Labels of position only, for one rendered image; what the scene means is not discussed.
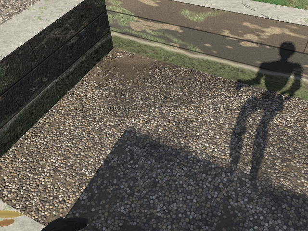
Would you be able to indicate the left robot hand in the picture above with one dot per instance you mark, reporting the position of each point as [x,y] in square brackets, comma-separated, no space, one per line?
[66,224]

